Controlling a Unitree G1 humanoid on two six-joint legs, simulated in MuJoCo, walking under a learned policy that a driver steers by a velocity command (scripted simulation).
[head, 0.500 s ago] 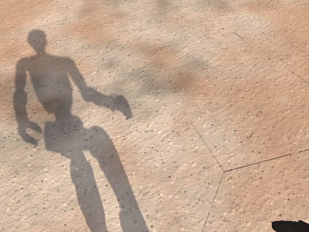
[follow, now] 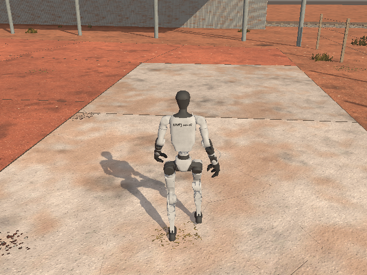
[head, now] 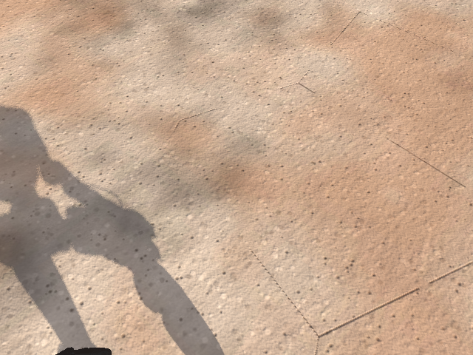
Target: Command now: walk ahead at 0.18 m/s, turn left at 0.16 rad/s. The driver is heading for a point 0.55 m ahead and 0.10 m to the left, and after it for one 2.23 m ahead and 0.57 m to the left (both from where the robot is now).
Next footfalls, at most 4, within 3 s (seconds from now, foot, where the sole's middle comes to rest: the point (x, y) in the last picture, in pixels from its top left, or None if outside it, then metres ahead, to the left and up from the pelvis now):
0.06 right None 0.19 -0.13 -0.78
0.44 left None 0.09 0.13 -0.78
0.94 right None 0.14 -0.08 -0.78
1.32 left None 0.38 0.17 -0.78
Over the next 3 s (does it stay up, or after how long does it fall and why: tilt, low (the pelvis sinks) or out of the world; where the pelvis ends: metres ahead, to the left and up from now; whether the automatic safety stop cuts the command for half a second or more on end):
stays up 0.48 0.17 -0.02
